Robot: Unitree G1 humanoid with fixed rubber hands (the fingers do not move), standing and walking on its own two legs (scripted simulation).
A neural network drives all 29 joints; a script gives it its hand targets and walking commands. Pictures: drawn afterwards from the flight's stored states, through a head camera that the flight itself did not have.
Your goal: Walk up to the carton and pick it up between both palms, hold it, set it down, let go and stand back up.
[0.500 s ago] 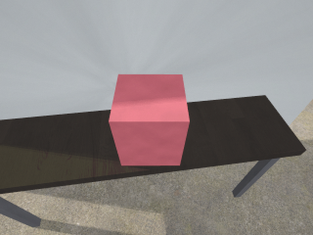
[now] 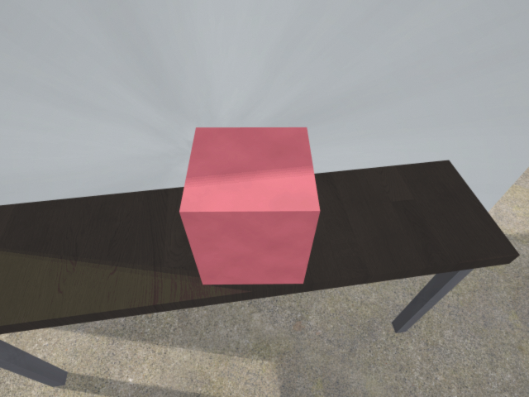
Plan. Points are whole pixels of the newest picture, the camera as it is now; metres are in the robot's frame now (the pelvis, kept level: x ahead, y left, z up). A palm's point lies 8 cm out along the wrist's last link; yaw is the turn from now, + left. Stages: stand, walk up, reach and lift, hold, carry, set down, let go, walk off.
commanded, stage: stand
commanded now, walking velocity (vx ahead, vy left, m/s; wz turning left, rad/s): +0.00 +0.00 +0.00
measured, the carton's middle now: (252, 209) +0.46 +0.05 -0.03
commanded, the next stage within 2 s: walk up in 1.34 s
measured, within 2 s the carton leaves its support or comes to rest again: neither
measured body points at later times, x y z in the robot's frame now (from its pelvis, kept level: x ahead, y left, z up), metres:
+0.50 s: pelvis +0.00 +0.00 +0.00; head +0.02 +0.00 +0.45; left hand -0.03 +0.21 -0.16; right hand -0.03 -0.20 -0.16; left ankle -0.02 +0.12 -0.74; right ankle -0.02 -0.13 -0.74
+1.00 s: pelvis +0.00 +0.00 +0.00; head +0.01 +0.01 +0.45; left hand -0.03 +0.21 -0.16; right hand -0.03 -0.20 -0.16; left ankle -0.02 +0.12 -0.74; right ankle -0.02 -0.13 -0.74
